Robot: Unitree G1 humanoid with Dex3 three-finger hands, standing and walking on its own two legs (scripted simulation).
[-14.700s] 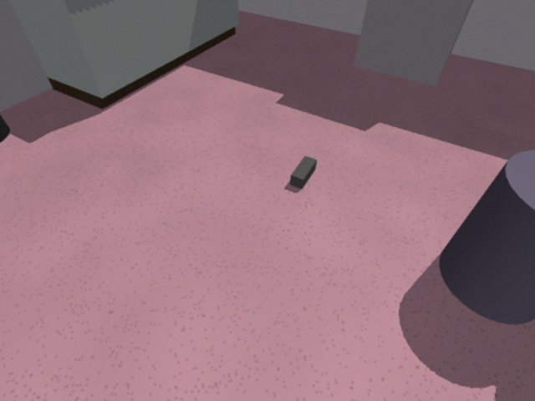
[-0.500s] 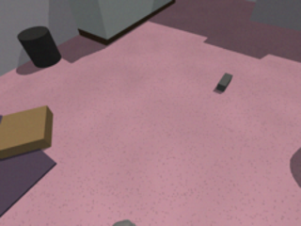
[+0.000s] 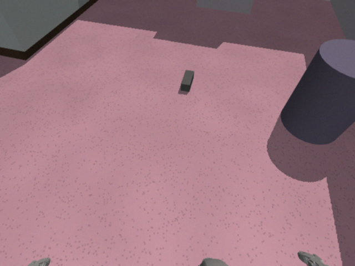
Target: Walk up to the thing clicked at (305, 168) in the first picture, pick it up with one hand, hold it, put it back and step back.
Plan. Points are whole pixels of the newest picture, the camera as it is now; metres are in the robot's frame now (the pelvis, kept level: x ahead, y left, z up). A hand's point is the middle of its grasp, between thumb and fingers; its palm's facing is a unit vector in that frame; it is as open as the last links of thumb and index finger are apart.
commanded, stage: walk up
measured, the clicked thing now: (187, 80) +1.55 -0.21 -0.72
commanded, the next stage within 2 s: stand in 1.38 s
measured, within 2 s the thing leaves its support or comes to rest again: neither
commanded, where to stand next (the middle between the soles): +0.05 +0.02 m, yaw -17 degrees
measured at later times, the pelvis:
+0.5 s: pelvis -0.02 +0.03 -0.02, yaw -11 degrees
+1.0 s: pelvis -0.03 +0.02 +0.00, yaw -17 degrees
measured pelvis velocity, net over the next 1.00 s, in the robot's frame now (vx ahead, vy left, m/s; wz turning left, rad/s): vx -0.03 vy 0.02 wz -0.30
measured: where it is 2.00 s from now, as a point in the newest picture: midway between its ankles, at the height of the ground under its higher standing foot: outside the picture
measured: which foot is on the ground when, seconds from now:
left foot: down 0.00-0.04, up 0.06-0.40, down 0.42-1.00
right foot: up 0.00-0.00, down 0.02-0.46, up 0.48-0.70, down 0.72-1.00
